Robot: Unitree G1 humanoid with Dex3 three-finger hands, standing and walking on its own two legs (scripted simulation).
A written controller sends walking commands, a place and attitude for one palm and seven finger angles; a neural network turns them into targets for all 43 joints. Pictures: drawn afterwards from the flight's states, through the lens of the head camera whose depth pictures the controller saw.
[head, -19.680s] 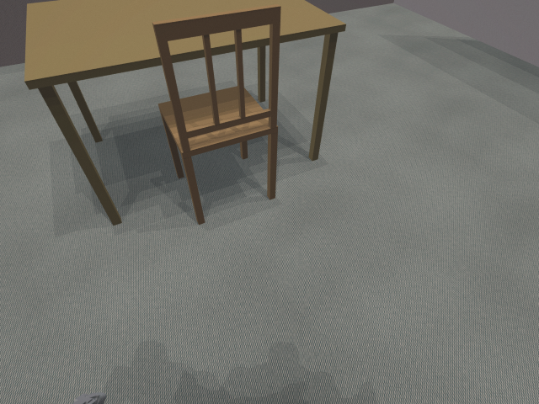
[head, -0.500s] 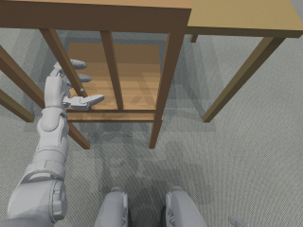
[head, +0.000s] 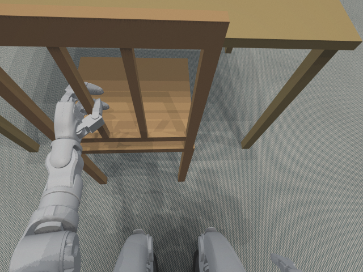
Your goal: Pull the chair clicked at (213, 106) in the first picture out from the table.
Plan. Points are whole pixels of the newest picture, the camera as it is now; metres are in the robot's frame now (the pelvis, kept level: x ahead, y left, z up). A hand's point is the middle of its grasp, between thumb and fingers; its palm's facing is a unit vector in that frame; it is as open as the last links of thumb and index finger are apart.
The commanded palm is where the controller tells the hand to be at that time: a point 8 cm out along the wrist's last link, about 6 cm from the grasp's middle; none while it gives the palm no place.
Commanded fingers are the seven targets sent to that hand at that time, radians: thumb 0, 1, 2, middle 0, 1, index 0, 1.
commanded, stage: hook a spindle and tug to test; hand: left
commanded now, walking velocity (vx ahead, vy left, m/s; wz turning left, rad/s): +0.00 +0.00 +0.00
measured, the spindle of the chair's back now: (87, 102) +0.47 +0.19 +0.03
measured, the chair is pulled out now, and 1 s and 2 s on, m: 0.00 0.05 0.19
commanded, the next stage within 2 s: step backward, pulling the chair out in 0.38 s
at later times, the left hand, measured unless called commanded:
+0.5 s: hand (99, 128) +0.41 +0.16 +0.02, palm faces +0.01 -1.00 -0.02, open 5.2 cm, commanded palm +0.39 +0.21 +0.02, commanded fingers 0.00 0.90 0.90 -0.50 -1.45 -0.50 -1.45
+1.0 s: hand (104, 131) +0.40 +0.15 +0.04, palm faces +0.01 -0.99 -0.14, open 5.0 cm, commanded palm +0.37 +0.20 +0.04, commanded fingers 0.00 0.90 0.90 -0.50 -1.45 -0.50 -1.45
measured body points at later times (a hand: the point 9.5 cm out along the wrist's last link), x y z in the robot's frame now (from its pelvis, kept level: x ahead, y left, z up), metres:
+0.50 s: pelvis +0.02 +0.00 +0.01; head +0.16 +0.01 +0.44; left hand +0.41 +0.22 +0.02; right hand +0.13 -0.25 -0.11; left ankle +0.01 +0.10 -0.63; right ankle +0.01 -0.13 -0.63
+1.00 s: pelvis +0.03 +0.02 +0.10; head +0.13 +0.02 +0.54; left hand +0.39 +0.20 +0.05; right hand +0.09 -0.26 -0.02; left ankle +0.01 +0.10 -0.63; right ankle +0.01 -0.12 -0.63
